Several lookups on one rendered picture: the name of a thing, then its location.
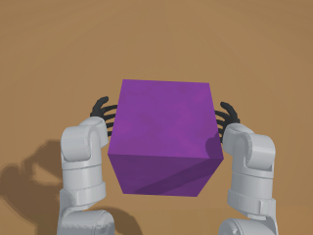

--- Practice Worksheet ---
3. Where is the carton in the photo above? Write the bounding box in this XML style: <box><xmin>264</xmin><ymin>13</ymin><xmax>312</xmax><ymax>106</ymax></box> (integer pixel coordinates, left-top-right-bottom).
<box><xmin>108</xmin><ymin>79</ymin><xmax>224</xmax><ymax>197</ymax></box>

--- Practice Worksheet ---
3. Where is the robot right hand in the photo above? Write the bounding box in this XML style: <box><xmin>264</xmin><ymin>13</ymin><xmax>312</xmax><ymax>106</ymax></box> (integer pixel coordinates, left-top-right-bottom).
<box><xmin>214</xmin><ymin>102</ymin><xmax>241</xmax><ymax>144</ymax></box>

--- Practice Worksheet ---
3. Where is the left robot upper arm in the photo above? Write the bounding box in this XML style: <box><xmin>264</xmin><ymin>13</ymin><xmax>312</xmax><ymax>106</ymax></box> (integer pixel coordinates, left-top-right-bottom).
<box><xmin>58</xmin><ymin>210</ymin><xmax>115</xmax><ymax>235</ymax></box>

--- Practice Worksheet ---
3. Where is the robot left hand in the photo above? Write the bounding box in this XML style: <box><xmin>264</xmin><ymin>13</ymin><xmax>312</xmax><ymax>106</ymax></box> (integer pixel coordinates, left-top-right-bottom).
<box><xmin>90</xmin><ymin>96</ymin><xmax>117</xmax><ymax>137</ymax></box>

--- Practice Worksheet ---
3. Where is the right robot forearm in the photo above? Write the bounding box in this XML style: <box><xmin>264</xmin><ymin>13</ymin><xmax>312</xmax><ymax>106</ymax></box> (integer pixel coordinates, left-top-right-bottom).
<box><xmin>222</xmin><ymin>122</ymin><xmax>279</xmax><ymax>235</ymax></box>

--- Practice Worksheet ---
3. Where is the right robot upper arm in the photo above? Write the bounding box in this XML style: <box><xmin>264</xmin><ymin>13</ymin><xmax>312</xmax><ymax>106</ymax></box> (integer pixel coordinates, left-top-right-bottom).
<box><xmin>218</xmin><ymin>217</ymin><xmax>275</xmax><ymax>235</ymax></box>

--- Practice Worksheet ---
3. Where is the left robot forearm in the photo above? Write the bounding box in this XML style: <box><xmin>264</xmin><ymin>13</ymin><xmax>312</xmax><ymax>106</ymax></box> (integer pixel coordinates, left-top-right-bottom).
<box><xmin>57</xmin><ymin>117</ymin><xmax>109</xmax><ymax>235</ymax></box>

